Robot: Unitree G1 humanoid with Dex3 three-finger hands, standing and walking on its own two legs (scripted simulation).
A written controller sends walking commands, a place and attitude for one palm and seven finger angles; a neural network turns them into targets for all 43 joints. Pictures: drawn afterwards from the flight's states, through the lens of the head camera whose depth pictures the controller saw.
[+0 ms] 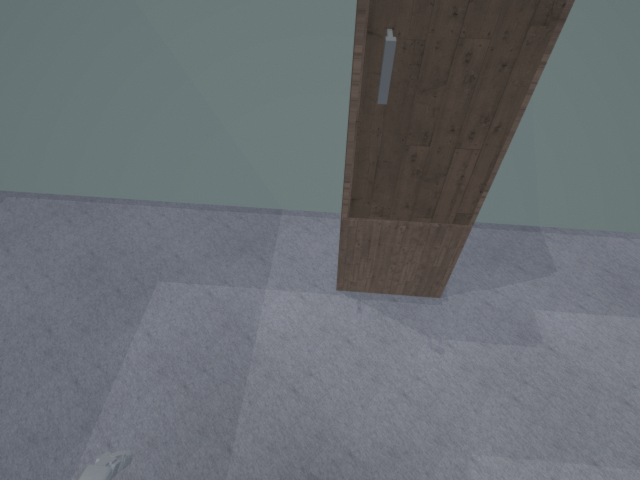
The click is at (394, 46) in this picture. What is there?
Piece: cupboard door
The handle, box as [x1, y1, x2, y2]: [377, 29, 395, 103]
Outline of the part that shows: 391,29 387,29 385,37 377,103 386,103 395,47 395,37 392,36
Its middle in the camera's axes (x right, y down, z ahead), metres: +0.13 -0.34 +0.77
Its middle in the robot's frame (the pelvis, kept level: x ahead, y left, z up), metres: +0.83 -0.09 +0.12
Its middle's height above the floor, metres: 0.89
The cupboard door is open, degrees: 0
